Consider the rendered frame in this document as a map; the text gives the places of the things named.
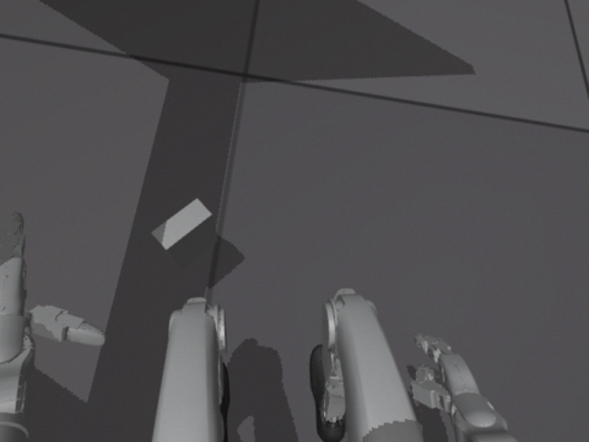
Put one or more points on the left robot hand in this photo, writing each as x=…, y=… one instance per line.
x=49, y=321

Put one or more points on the right robot hand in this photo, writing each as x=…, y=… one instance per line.
x=435, y=388

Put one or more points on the right robot foot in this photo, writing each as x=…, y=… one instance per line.
x=328, y=432

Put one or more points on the right robot arm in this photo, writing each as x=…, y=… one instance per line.
x=474, y=420

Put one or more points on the carton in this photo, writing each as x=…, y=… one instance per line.
x=187, y=234

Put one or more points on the left robot arm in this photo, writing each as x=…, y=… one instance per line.
x=17, y=357

